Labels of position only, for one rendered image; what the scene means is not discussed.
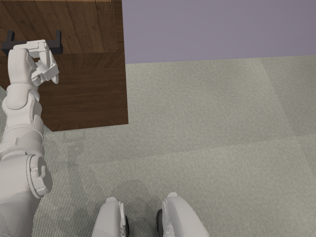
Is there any left robot upper arm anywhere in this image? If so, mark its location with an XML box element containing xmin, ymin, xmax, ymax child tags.
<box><xmin>0</xmin><ymin>154</ymin><xmax>53</xmax><ymax>237</ymax></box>

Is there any left robot forearm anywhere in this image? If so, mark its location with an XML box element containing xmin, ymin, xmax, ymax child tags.
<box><xmin>0</xmin><ymin>83</ymin><xmax>44</xmax><ymax>162</ymax></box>

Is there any drawer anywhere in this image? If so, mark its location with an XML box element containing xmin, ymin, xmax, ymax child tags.
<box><xmin>0</xmin><ymin>0</ymin><xmax>117</xmax><ymax>56</ymax></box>

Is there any handle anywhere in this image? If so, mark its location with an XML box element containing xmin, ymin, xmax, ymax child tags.
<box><xmin>1</xmin><ymin>30</ymin><xmax>63</xmax><ymax>56</ymax></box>

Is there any cabinet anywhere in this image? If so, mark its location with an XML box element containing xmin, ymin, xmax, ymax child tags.
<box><xmin>0</xmin><ymin>0</ymin><xmax>128</xmax><ymax>132</ymax></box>

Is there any right robot shin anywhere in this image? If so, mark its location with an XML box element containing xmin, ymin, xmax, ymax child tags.
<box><xmin>162</xmin><ymin>193</ymin><xmax>177</xmax><ymax>237</ymax></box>

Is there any left robot thigh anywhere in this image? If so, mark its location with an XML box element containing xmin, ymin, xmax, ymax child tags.
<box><xmin>91</xmin><ymin>201</ymin><xmax>126</xmax><ymax>237</ymax></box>

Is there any left robot hand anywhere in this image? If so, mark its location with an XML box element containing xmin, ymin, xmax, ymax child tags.
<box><xmin>8</xmin><ymin>39</ymin><xmax>59</xmax><ymax>91</ymax></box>

